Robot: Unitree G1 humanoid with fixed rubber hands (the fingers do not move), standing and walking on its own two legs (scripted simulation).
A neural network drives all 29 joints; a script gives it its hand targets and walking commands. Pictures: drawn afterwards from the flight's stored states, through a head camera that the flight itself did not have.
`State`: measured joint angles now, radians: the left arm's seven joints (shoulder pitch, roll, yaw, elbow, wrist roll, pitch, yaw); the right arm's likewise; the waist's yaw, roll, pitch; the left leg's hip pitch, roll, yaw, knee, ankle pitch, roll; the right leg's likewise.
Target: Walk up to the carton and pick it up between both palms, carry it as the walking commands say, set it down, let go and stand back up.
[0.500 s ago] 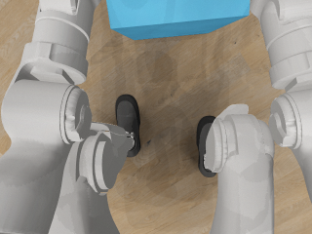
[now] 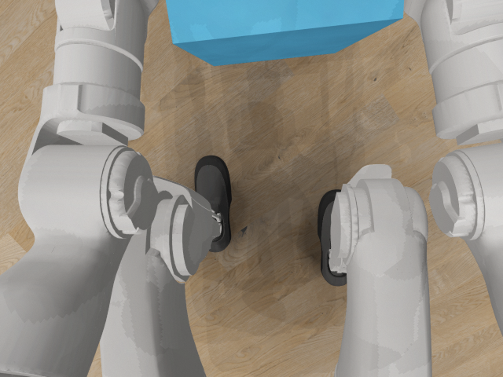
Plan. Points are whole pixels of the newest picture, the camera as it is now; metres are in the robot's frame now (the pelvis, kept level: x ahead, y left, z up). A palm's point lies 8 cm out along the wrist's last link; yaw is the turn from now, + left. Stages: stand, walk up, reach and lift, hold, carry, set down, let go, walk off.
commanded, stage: reach and lift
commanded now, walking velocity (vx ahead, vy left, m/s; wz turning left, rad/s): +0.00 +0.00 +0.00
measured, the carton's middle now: out of the picture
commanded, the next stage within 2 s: none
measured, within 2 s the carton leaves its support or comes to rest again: neither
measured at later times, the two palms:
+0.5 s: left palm out of the picture +0.56 +0.13 -0.04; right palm out of the picture +0.55 -0.16 -0.06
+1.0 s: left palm out of the picture +0.54 +0.14 +0.03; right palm out of the picture +0.53 -0.15 +0.01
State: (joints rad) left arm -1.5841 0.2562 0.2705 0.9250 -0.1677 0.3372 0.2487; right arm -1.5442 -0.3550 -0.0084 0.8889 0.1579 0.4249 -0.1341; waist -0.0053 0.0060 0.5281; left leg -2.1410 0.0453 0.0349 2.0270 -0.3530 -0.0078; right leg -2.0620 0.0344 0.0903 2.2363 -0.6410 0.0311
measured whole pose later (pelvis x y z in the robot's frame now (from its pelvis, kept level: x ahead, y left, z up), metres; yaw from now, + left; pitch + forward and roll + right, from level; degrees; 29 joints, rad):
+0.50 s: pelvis -0.01 +0.00 +0.04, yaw -1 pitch +23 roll +4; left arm -1.49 0.22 0.32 0.79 -0.12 0.42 0.24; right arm -1.49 -0.30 -0.11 0.79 0.08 0.52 -0.12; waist 0.00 0.01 0.53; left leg -1.98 0.05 0.03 1.93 -0.34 -0.01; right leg -1.91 0.04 0.09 2.12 -0.61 0.04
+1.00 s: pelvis -0.03 +0.01 +0.08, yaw -2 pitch +19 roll +3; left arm -1.42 0.20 0.33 0.73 -0.10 0.47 0.24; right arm -1.43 -0.26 -0.15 0.73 0.04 0.55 -0.12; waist 0.03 0.01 0.53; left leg -1.79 0.04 0.03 1.78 -0.32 -0.01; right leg -1.73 0.05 0.09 1.95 -0.56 0.04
